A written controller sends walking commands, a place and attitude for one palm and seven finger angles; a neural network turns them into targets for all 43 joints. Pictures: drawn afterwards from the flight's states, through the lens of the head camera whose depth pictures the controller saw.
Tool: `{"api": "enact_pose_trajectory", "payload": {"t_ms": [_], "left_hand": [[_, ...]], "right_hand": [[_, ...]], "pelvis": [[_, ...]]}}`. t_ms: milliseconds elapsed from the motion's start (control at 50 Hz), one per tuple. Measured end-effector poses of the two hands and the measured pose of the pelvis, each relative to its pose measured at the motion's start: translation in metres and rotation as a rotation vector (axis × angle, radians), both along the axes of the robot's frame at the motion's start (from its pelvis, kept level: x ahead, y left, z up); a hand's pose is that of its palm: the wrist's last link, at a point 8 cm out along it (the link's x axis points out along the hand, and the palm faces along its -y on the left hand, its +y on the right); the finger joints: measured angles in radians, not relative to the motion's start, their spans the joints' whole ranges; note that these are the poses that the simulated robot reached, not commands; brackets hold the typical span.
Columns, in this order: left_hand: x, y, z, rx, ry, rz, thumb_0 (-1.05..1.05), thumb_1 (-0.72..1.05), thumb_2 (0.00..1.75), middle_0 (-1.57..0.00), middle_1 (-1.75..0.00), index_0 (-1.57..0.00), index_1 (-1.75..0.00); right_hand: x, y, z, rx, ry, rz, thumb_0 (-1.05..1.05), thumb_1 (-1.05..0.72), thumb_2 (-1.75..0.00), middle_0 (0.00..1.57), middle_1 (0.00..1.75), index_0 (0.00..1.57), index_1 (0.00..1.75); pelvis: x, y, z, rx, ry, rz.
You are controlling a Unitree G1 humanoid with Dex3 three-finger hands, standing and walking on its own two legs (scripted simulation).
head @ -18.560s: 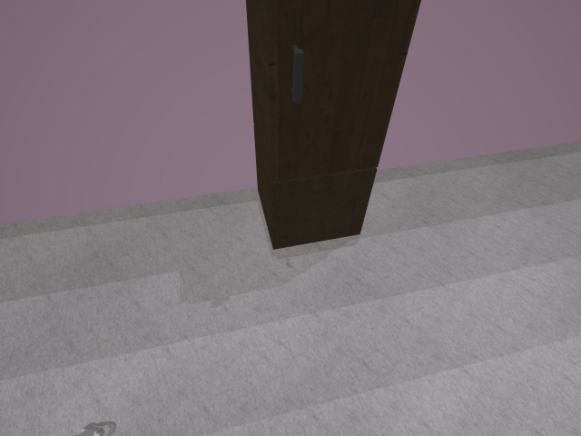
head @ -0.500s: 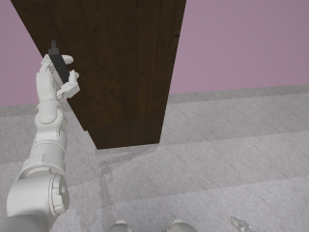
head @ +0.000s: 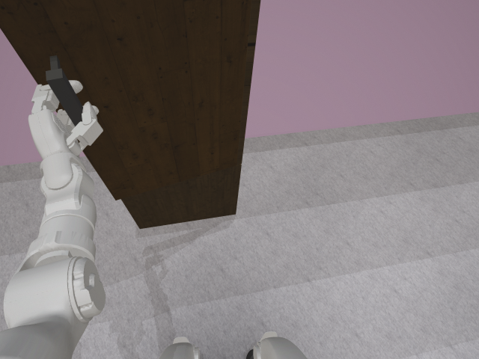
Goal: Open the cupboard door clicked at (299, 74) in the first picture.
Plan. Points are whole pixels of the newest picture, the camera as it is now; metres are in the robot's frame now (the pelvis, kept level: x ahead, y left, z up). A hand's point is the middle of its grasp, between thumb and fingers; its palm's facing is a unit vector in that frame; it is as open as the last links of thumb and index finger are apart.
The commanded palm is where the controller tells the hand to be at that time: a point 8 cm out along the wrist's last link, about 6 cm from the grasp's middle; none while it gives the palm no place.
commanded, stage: pull the door open along its arc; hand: left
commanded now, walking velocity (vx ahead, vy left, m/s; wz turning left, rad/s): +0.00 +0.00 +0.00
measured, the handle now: (73, 100) +0.53 +0.26 +0.09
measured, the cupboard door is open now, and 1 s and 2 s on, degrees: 10 38 38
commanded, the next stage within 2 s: open thumb and fingers to let go in 0.76 s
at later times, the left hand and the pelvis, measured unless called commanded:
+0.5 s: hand (149, 180) +0.37 +0.12 +0.09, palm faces +0.50 -0.86 +0.05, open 6.2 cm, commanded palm +0.33 +0.16 +0.09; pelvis +0.04 +0.00 +0.02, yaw +2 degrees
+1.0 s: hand (152, 180) +0.37 +0.11 +0.09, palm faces +0.54 -0.84 -0.03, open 6.2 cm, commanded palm +0.32 +0.14 +0.09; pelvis +0.02 -0.03 +0.01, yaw +4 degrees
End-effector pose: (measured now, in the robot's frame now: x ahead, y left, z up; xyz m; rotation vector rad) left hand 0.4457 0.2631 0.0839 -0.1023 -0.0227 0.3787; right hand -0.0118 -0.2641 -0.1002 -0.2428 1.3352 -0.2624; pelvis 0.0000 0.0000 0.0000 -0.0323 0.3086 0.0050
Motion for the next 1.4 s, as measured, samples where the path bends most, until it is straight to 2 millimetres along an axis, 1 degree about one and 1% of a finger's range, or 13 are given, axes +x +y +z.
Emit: {"api": "enact_pose_trajectory", "payload": {"t_ms": [80, 160, 280, 380, 460, 540, 620, 680, 760, 960, 1040, 1200, 1400], "left_hand": [[-0.007, -0.014, 0.001, 0.011, 0.008, 0.152, 0.02, 0.7, 0.8, -0.35, -1.34, -0.34, -1.31], [-0.021, -0.028, 0.002, 0.057, 0.029, 0.226, 0.01, 0.72, 0.82, -0.33, -1.32, -0.32, -1.32], [-0.057, -0.05, 0.003, 0.085, 0.033, 0.194, 0.01, 0.73, 0.79, -0.34, -1.33, -0.31, -1.33], [-0.094, -0.077, 0.004, 0.057, 0.031, 0.135, 0.01, 0.71, 0.75, -0.32, -1.31, -0.31, -1.32], [-0.115, -0.101, 0.004, 0.033, 0.037, 0.133, 0.01, 0.69, 0.74, -0.31, -1.32, -0.32, -1.32], [-0.122, -0.114, 0.005, 0.062, 0.048, 0.17, 0.01, 0.69, 0.76, -0.31, -1.32, -0.32, -1.33], [-0.121, -0.116, 0.006, 0.1, 0.058, 0.2, 0.0, 0.7, 0.79, -0.33, -1.33, -0.32, -1.33], [-0.121, -0.117, 0.006, 0.104, 0.062, 0.209, 0.0, 0.69, 0.8, -0.34, -1.33, -0.32, -1.34], [-0.121, -0.116, 0.006, 0.105, 0.069, 0.206, 0.0, 0.69, 0.8, -0.34, -1.32, -0.32, -1.35], [-0.121, -0.116, 0.007, 0.11, 0.072, 0.197, 0.0, 0.69, 0.79, -0.34, -1.31, -0.33, -1.35], [-0.122, -0.115, 0.006, 0.112, 0.07, 0.193, 0.0, 0.62, 0.77, -0.35, -1.3, -0.33, -1.34], [-0.123, -0.116, 0.007, 0.098, 0.047, 0.188, 0.01, 0.26, 0.62, -0.33, -1.26, -0.32, -1.28], [-0.116, -0.114, 0.006, 0.1, 0.035, 0.181, 0.0, -0.3, 0.38, -0.3, -1.19, -0.3, -1.2]], "right_hand": [[0.021, 0.008, -0.004, 0.039, -0.053, 0.027, 0.01, -0.91, -0.9, 0.2, 0.3, 0.2, 0.3], [0.049, 0.018, -0.006, 0.085, -0.124, 0.049, 0.01, -0.91, -0.9, 0.2, 0.3, 0.2, 0.3], [0.1, 0.028, 0.002, 0.128, -0.239, 0.09, 0.01, -0.91, -0.9, 0.2, 0.3, 0.2, 0.3], [0.148, 0.032, 0.015, 0.135, -0.345, 0.144, 0.01, -0.91, -0.9, 0.2, 0.3, 0.2, 0.3], [0.187, 0.034, 0.025, 0.125, -0.424, 0.208, 0.01, -0.91, -0.9, 0.2, 0.3, 0.2, 0.3], [0.218, 0.038, 0.03, 0.115, -0.474, 0.269, 0.01, -0.91, -0.9, 0.2, 0.3, 0.2, 0.3], [0.235, 0.043, 0.029, 0.12, -0.49, 0.299, 0.01, -0.91, -0.9, 0.2, 0.3, 0.2, 0.3], [0.236, 0.046, 0.025, 0.133, -0.481, 0.301, 0.01, -0.91, -0.9, 0.2, 0.3, 0.2, 0.3], [0.226, 0.045, 0.019, 0.147, -0.451, 0.288, 0.01, -0.91, -0.9, 0.2, 0.3, 0.2, 0.3], [0.175, 0.019, 0.002, 0.128, -0.348, 0.225, 0.01, -0.91, -0.9, 0.2, 0.3, 0.2, 0.3], [0.157, 0.007, 0.001, 0.109, -0.33, 0.201, 0.01, -0.91, -0.9, 0.2, 0.3, 0.2, 0.3], [0.142, -0.004, 0.004, 0.079, -0.338, 0.18, 0.01, -0.91, -0.9, 0.2, 0.3, 0.2, 0.3], [0.148, 0.014, 0.006, 0.093, -0.379, 0.196, 0.01, -0.91, -0.9, 0.2, 0.3, 0.2, 0.3]], "pelvis": [[0.005, 0.001, 0.001, 0.006, 0.005, -0.007], [0.012, 0.002, 0.005, 0.01, -0.006, -0.013], [0.027, 0.001, 0.013, 0.013, -0.053, -0.01], [0.037, 0.0, 0.018, 0.016, -0.103, 0.003], [0.039, -0.002, 0.018, 0.022, -0.131, 0.023], [0.037, -0.006, 0.016, 0.03, -0.138, 0.041], [0.033, -0.013, 0.014, 0.036, -0.133, 0.054], [0.032, -0.018, 0.013, 0.039, -0.131, 0.06], [0.03, -0.023, 0.013, 0.042, -0.134, 0.065], [0.021, -0.033, 0.014, 0.052, -0.144, 0.061], [0.017, -0.034, 0.014, 0.054, -0.147, 0.056], [0.008, -0.032, 0.015, 0.051, -0.15, 0.049], [0.002, -0.022, 0.012, 0.043, -0.141, 0.044]]}}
